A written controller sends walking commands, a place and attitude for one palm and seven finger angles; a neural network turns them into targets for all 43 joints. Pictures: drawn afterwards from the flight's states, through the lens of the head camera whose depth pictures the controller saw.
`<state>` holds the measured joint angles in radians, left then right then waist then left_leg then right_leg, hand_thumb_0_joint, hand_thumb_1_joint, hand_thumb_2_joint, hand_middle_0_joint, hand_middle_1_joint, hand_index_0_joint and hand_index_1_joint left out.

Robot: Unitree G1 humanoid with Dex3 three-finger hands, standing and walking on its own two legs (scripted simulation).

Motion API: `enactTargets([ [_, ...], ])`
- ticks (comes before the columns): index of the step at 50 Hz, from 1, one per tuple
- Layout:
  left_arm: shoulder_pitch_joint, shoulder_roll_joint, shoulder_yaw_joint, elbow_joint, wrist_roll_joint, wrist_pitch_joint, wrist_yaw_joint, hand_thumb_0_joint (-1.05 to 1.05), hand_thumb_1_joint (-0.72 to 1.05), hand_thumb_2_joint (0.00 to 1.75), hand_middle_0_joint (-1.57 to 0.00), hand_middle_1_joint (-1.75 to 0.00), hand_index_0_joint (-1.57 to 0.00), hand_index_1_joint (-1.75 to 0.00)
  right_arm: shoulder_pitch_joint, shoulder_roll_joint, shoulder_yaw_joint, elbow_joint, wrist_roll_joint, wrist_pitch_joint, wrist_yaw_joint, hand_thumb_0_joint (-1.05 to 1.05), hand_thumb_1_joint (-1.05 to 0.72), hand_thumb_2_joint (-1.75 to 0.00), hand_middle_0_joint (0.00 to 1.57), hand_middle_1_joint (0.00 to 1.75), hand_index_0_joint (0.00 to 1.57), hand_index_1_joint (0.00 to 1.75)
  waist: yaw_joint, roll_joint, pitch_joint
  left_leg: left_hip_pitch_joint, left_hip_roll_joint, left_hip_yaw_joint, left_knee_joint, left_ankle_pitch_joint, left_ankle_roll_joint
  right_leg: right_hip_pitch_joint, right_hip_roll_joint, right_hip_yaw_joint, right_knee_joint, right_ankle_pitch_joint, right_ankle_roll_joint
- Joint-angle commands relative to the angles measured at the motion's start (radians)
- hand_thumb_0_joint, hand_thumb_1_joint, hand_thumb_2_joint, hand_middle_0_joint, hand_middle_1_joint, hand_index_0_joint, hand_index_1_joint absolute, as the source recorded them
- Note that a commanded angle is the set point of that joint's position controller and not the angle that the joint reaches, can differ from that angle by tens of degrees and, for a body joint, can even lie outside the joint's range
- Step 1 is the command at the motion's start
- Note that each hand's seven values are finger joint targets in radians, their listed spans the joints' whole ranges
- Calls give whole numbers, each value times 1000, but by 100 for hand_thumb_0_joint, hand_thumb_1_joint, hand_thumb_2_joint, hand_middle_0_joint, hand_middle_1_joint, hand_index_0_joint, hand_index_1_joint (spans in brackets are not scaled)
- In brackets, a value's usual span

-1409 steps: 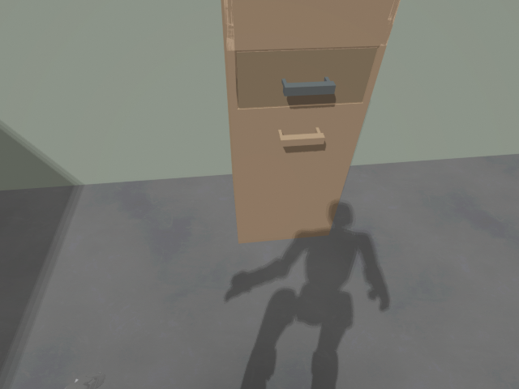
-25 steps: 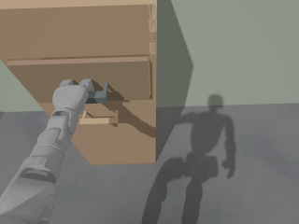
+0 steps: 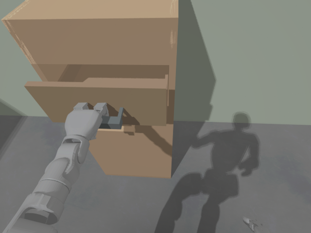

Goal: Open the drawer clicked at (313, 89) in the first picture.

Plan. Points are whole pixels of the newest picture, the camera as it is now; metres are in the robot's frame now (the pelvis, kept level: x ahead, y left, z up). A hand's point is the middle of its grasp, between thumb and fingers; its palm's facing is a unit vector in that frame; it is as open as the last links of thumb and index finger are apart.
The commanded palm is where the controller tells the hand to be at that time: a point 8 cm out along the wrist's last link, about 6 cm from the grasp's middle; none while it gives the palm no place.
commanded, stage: pull the drawer open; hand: left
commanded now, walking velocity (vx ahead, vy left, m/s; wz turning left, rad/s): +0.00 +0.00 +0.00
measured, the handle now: (98, 116) +0.42 +0.19 +0.05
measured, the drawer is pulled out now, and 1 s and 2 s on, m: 0.09 0.21 0.30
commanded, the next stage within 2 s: none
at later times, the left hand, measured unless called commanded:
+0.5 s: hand (85, 152) +0.31 +0.21 +0.03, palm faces +0.00 -0.06 -1.00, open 5.8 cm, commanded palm +0.28 +0.21 +0.08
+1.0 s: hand (78, 172) +0.26 +0.21 +0.03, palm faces +0.00 -0.08 -1.00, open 5.9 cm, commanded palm +0.22 +0.21 +0.08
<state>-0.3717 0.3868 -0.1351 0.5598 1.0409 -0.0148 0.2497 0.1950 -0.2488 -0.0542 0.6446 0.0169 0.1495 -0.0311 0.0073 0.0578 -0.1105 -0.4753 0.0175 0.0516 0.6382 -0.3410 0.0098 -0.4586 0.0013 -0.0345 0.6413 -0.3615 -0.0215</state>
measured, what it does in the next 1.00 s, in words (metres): stands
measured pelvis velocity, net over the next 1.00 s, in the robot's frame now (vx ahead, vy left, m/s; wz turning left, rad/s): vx -0.01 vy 0.00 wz -0.01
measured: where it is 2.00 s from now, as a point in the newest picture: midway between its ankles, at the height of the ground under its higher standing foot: outside the picture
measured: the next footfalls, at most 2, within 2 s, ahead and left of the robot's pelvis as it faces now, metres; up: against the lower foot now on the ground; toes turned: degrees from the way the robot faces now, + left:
none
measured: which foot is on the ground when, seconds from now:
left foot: down 0.00-1.00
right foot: down 0.00-1.00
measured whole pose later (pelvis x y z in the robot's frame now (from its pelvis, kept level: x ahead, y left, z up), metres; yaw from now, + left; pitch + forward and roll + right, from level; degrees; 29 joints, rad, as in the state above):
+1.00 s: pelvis -0.01 +0.00 +0.00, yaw +0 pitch +6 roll +1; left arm 0.12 0.38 -0.12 0.06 1.02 0.01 0.25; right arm 0.12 -0.23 -0.02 0.62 -0.01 0.09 -0.01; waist 0.06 0.07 -0.07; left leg -0.40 0.01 0.06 0.63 -0.34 0.01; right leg -0.40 0.00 -0.02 0.66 -0.37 -0.02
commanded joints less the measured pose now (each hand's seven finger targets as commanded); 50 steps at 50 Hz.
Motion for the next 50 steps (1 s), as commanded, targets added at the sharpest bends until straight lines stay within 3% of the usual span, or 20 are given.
enactTargets([
  [1, -191, 193, 140, -197, -30, 7, 28, 0, 90, 90, -40, -135, -40, -135, -18, -124, -36, -115, -3, -29, -8, 0, -90, -90, 20, 30, 20, 30, 13, -72, -286, 162, -48, -3, -25, 424, 31, 164, 30, 24, -57, 491, -15],
  [3, -180, 153, 109, -219, -35, 7, 25, 0, 90, 90, -40, -135, -40, -135, -24, -118, -35, -118, -1, -33, -6, 0, -90, -90, 20, 30, 20, 30, 7, -67, -270, 164, -47, -3, -25, 411, 31, 150, 30, 21, -57, 482, -12],
  [5, -130, 175, 137, -234, -42, 6, 25, 0, 90, 90, -40, -135, -40, -135, -34, -119, -34, -121, -2, -37, -7, 0, -90, -90, 20, 30, 20, 30, 17, -88, -266, 152, -48, -1, -31, 392, 31, 169, 28, 27, -62, 486, -10],
  [6, -101, 214, 174, -236, -40, 5, 24, 0, 90, 90, -40, -135, -40, -135, -38, -124, -32, -122, -2, -36, -9, 0, -90, -90, 20, 30, 20, 30, 26, -113, -270, 143, -48, -2, -33, 389, 31, 187, 28, 31, -63, 488, -11],
  [9, -85, 156, 123, -291, -45, 3, 22, 0, 90, 90, -40, -135, -40, -135, -51, -116, -31, -129, 0, -46, -8, 0, -90, -90, 20, 30, 20, 30, 19, -78, -254, 148, -50, 1, -38, 378, 30, 172, 25, 27, -63, 480, -10],
  [11, -52, 179, 148, -321, -39, 2, 28, 0, 90, 90, -40, -135, -40, -135, -56, -119, -33, -129, -3, -49, -6, 0, -90, -90, 20, 30, 20, 30, 28, -74, -260, 160, -46, -3, -38, 397, 27, 173, 28, 28, -60, 472, -13],
  [15, -6, 129, 111, -379, -39, 11, 38, 0, 90, 90, -40, -135, -40, -135, -69, -112, -32, -134, -3, -60, 0, 0, -90, -90, 20, 30, 20, 30, 25, -58, -247, 174, -43, -6, -40, 387, 26, 146, 30, 22, -59, 440, -14],
  [21, 94, 143, 134, -449, -47, 24, 46, 0, 90, 90, -40, -135, -40, -135, -93, -114, -29, -139, -7, -73, 1, 0, -90, -90, 20, 30, 20, 30, 34, -93, -239, 181, -39, -11, -46, 381, 24, 160, 27, 22, -61, 434, -13],
  [23, 137, 122, 124, -469, -53, 27, 48, 0, 90, 90, -40, -135, -40, -135, -104, -108, -27, -144, -7, -79, 4, 0, -90, -90, 20, 30, 20, 30, 37, -86, -216, 176, -41, -9, -47, 364, 25, 155, 26, 20, -62, 426, -12],
  [27, 156, 140, 137, -498, -44, 33, 55, 0, 90, 90, -40, -135, -40, -135, -124, -106, -19, -143, -8, -83, 2, 0, -90, -90, 20, 30, 20, 30, 41, -62, -194, 176, -40, -12, -56, 333, 21, 138, 26, 20, -66, 378, -14],
  [28, 144, 107, 104, -499, -46, 36, 54, 0, 90, 90, -40, -135, -40, -135, -125, -104, -16, -144, -8, -84, 3, 0, -90, -90, 20, 30, 20, 30, 30, -68, -170, 174, -40, -16, -57, 314, 21, 121, 27, 14, -69, 355, -13],
  [29, 142, 114, 111, -498, -44, 37, 53, 0, 90, 90, -40, -135, -40, -135, -126, -104, -16, -144, -8, -87, 2, 0, -90, -90, 20, 30, 20, 30, 33, -74, -172, 173, -39, -17, -58, 299, 21, 116, 28, 14, -70, 331, -14],
  [36, 208, 118, 116, -556, -38, 41, 49, 0, 90, 90, -40, -135, -40, -135, -153, -99, -13, -153, -14, -92, 2, 0, -90, -90, 20, 30, 20, 30, 50, -74, -199, 199, -39, -20, -53, 328, 17, 133, 27, 17, -63, 350, -16],
  [37, 209, 92, 90, -568, -40, 43, 47, 0, 90, 90, -40, -135, -40, -135, -156, -94, -8, -156, -15, -94, 5, 0, -90, -90, 20, 30, 20, 30, 49, -56, -199, 201, -39, -21, -57, 322, 17, 129, 23, 15, -62, 343, -15],
  [39, 244, 88, 92, -591, -47, 41, 44, 0, 90, 90, -40, -135, -40, -135, -161, -92, -9, -160, -16, -97, 6, 0, -90, -90, 20, 30, 20, 30, 52, -67, -189, 202, -37, -20, -53, 330, 18, 131, 24, 12, -62, 357, -15],
  [41, 304, 123, 129, -606, -51, 42, 39, 0, 90, 90, -40, -135, -40, -135, -173, -96, -6, -165, -16, -96, 7, 0, -90, -90, 20, 30, 20, 30, 65, -76, -190, 196, -39, -19, -53, 341, 15, 152, 23, 20, -63, 376, -16],
  [43, 300, 91, 98, -635, -53, 39, 37, 0, 90, 90, -40, -135, -40, -135, -176, -89, -3, -170, -20, -99, 9, 0, -90, -90, 20, 30, 20, 30, 58, -78, -177, 194, -38, -19, -54, 321, 17, 143, 20, 18, -62, 366, -13],
  [46, 391, 115, 129, -670, -54, 38, 40, 0, 90, 90, -40, -135, -40, -135, -189, -89, -2, -178, -22, -101, 13, 0, -90, -90, 20, 30, 20, 30, 72, -78, -174, 197, -35, -21, -52, 344, 14, 151, 21, 20, -58, 382, -15],
  [49, 450, 85, 104, -724, -54, 36, 40, 0, 90, 90, -40, -135, -40, -135, -195, -84, 2, -187, -25, -103, 21, 0, -90, -90, 20, 30, 20, 30, 73, -68, -167, 193, -37, -21, -48, 350, 15, 150, 18, 20, -52, 398, -13],
  [50, 460, 105, 127, -721, -49, 36, 43, 0, 90, 90, -40, -135, -40, -135, -197, -83, 1, -183, -25, -102, 21, 0, -90, -90, 20, 30, 20, 30, 73, -78, -158, 190, -35, -21, -47, 346, 14, 143, 21, 21, -52, 388, -14],
])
